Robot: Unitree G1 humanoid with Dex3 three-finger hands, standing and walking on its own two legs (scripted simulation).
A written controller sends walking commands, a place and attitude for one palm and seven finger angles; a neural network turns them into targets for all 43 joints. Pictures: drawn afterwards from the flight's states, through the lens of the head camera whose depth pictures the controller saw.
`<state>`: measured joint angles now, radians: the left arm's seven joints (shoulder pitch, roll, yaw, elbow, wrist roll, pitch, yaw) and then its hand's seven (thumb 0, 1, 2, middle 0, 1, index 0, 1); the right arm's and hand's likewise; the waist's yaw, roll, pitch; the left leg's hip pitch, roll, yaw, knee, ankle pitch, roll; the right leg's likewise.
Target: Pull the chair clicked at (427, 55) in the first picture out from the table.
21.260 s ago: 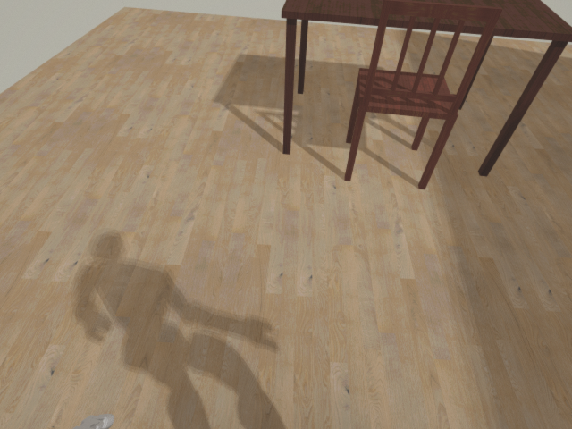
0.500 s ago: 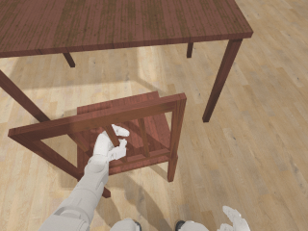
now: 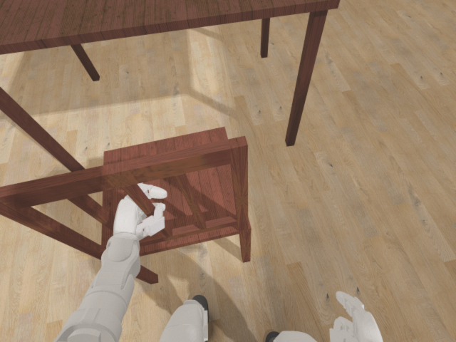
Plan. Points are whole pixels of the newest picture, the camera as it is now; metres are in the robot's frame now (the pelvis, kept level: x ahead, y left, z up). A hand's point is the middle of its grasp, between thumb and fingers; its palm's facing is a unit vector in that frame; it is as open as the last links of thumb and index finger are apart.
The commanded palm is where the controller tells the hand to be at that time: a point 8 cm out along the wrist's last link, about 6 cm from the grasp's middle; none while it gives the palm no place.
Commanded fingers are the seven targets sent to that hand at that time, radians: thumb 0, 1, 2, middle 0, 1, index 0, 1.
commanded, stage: step backward, pulling the chair out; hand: left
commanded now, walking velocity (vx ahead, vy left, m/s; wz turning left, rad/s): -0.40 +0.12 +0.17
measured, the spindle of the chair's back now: (152, 212) +0.35 +0.19 -0.08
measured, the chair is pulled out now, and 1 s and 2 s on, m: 0.40 0.62 0.62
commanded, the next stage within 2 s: stop walking, hand still on the chair in 0.38 s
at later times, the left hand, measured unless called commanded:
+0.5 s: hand (170, 293) +0.19 +0.12 -0.06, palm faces +0.05 -0.98 -0.19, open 4.9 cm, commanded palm +0.17 +0.17 -0.04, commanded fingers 0.00 0.90 0.90 -0.50 -1.45 -0.50 -1.45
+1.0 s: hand out of the picture +0.11 +0.12 -0.05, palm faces -0.03 -0.99 -0.17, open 5.0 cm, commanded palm +0.09 +0.17 -0.04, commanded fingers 0.00 0.90 0.90 -0.50 -1.45 -0.50 -1.45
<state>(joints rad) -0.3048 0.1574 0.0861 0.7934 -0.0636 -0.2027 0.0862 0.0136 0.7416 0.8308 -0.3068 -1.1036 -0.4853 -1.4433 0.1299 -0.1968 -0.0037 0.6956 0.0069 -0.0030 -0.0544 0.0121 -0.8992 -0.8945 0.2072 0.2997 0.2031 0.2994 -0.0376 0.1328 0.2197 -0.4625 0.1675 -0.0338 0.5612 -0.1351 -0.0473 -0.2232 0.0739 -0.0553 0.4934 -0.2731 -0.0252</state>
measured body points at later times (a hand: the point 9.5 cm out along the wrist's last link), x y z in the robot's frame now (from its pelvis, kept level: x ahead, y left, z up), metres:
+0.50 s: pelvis -0.12 -0.02 +0.00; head -0.05 -0.03 +0.45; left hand +0.19 +0.17 -0.04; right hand +0.03 -0.24 -0.13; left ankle -0.13 +0.13 -0.73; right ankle -0.06 -0.12 -0.73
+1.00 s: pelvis -0.15 +0.01 +0.01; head -0.15 +0.00 +0.46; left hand +0.11 +0.17 -0.04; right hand -0.03 -0.23 -0.11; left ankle -0.13 +0.13 -0.73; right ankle -0.06 -0.12 -0.72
